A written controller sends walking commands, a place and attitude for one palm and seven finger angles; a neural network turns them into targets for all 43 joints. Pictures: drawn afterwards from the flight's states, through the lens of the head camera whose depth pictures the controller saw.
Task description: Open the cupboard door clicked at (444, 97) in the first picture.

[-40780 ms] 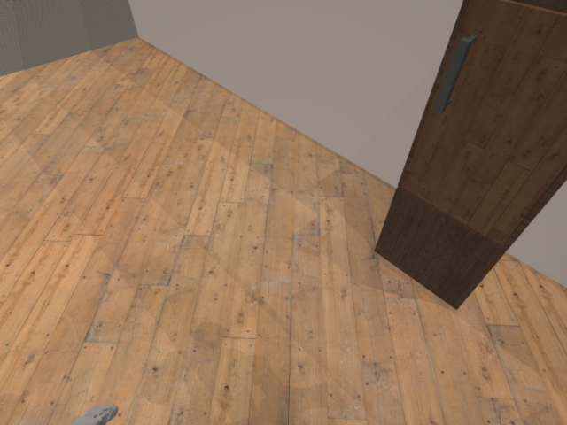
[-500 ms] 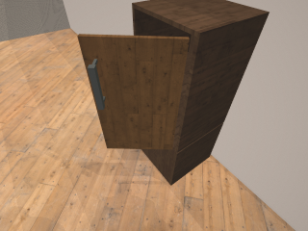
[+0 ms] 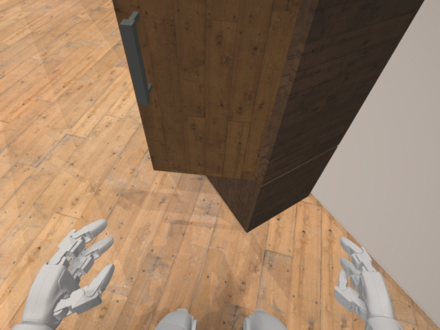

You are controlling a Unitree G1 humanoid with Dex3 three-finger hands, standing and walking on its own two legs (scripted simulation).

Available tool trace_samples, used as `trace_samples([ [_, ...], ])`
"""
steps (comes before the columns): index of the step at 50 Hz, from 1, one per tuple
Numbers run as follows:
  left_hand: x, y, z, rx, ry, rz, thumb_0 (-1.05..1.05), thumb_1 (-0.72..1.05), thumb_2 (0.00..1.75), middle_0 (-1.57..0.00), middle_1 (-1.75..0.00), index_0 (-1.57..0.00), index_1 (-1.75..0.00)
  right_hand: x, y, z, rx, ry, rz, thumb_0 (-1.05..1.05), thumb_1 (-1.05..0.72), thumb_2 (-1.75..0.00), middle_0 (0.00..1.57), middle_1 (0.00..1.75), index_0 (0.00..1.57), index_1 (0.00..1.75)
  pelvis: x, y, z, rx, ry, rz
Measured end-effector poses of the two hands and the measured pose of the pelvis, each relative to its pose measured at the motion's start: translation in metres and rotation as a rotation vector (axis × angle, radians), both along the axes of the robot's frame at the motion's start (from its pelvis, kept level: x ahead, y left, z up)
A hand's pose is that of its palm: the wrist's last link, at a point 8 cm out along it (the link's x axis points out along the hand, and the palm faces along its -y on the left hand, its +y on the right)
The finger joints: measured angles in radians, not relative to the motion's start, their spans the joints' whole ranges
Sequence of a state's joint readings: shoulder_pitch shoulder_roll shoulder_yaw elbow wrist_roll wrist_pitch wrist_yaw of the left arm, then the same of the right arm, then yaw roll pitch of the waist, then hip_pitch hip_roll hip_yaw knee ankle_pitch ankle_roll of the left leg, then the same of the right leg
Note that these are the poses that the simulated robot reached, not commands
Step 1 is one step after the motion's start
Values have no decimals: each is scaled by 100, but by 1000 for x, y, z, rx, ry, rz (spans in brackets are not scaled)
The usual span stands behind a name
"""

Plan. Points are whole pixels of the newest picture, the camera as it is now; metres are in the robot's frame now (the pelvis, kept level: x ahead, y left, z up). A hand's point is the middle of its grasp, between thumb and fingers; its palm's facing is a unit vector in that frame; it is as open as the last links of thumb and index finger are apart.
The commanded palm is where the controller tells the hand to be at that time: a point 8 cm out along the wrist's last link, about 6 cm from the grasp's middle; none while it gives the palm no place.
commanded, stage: raise the hand with hooked fingers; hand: left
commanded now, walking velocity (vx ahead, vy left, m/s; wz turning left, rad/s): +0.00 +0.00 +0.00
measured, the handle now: (139, 61) +0.60 +0.22 +0.16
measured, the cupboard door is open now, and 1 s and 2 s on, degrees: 53 53 53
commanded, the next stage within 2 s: move the hooked fingers beside the handle in 1.66 s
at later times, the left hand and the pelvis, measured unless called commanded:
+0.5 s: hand (64, 215) +0.25 +0.25 +0.11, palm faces +0.08 -0.99 -0.08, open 11.7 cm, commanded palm +0.22 +0.30 +0.11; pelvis +0.04 +0.00 +0.02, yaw +1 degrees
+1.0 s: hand (49, 174) +0.30 +0.28 +0.15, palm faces +0.01 -1.00 -0.06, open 13.8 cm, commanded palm +0.27 +0.33 +0.16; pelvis +0.03 +0.01 +0.05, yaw +1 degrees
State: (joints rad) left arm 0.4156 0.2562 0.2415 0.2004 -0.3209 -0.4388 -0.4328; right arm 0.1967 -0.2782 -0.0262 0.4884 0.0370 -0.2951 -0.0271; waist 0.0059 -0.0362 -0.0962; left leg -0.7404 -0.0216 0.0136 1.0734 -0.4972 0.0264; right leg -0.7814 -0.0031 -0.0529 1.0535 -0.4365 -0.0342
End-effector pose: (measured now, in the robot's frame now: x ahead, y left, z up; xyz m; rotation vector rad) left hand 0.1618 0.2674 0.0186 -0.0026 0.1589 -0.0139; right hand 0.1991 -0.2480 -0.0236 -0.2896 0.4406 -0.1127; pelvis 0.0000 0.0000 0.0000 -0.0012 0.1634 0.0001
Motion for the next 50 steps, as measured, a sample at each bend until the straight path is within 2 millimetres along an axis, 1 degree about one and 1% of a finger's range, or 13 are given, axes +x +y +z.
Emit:
trace_samples([
  [2,-8,6,7,10,-7,65,1,54,75,-23,-53,-23,-53,9,0,-1,-16,7,11,2,-90,-90,20,30,20,30,5,-2,-1,-12,3,10],
  [4,-8,12,26,50,-76,123,1,49,73,-23,-56,-24,-56,16,4,-5,-24,30,29,2,-90,-90,20,29,20,30,10,-4,0,-23,7,22],
  [7,4,16,55,110,-201,145,1,42,70,-23,-61,-24,-61,21,11,-17,-9,74,55,2,-90,-90,20,29,20,30,15,-7,0,-38,16,41],
  [9,20,14,65,128,-235,102,1,38,68,-23,-64,-24,-64,21,16,-26,17,104,59,2,-90,-90,20,29,20,30,17,-8,1,-43,23,47],
  [13,53,9,60,104,-116,-33,1,28,64,-24,-70,-25,-70,12,22,-36,81,155,16,2,-90,-90,20,30,20,30,21,-9,6,-37,31,34],
  [16,65,12,58,73,-18,-62,1,22,61,-25,-74,-25,-74,1,21,-34,104,179,-28,2,-90,-90,21,30,21,30,27,-9,13,-27,33,18],
  [23,66,34,96,91,-164,84,0,5,54,-26,-85,-27,-85,-16,6,-23,72,208,-69,2,-90,-90,21,30,20,30,36,-6,24,-24,15,12],
  [25,66,37,97,92,-176,89,0,1,52,-26,-88,-27,-88,-17,3,-22,54,215,-63,2,-90,-90,21,30,20,30,36,-5,25,-26,11,18],
  [30,73,34,84,67,-93,10,0,-11,47,-27,-95,-28,-95,-14,-2,-14,22,197,-66,2,-90,-90,20,30,20,30,32,0,28,-29,-7,19],
  [33,80,35,92,70,-109,-13,0,-18,44,-27,-100,-28,-100,-11,1,-5,14,167,-70,2,-90,-90,20,30,20,30,31,2,32,-29,-26,15],
  [39,93,52,126,75,-241,48,-1,-32,38,-29,-109,-30,-109,-6,16,8,34,122,-52,2,-90,-90,20,30,20,30,30,6,38,-30,-63,16],
  [46,106,62,127,55,-122,28,-1,-44,33,-29,-117,-30,-116,-6,30,10,64,122,-34,2,-90,-90,20,30,20,30,28,12,45,-29,-85,17],
  [50,112,62,137,65,-152,23,-1,-47,32,-30,-118,-30,-118,-10,34,10,62,138,-29,2,-90,-90,21,30,20,30,27,13,48,-27,-98,13],
])
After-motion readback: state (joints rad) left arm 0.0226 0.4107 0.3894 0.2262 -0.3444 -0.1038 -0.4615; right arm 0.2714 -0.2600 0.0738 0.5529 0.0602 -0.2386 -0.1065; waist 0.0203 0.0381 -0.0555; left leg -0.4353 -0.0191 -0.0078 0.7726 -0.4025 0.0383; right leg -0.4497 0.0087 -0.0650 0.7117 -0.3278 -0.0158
